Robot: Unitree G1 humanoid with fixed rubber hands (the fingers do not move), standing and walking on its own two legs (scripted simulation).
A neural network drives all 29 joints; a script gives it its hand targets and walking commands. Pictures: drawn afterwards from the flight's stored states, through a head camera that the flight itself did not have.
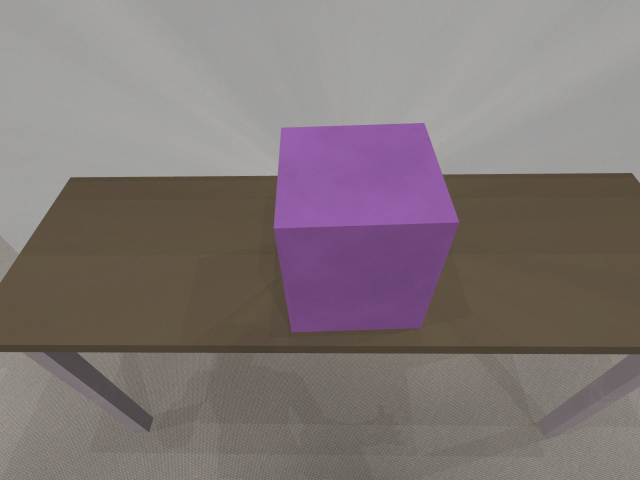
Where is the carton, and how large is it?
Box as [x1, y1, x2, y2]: [274, 123, 458, 331]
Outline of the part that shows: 424,123 281,128 274,217 274,233 291,331 407,328 421,326 458,224 455,211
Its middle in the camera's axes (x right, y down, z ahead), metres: +0.05 -0.01 +0.60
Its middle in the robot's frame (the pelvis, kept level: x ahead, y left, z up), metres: +0.47 -0.03 +0.02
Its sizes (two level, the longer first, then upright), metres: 0.210 0.200 0.250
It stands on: a table, 0.64 m high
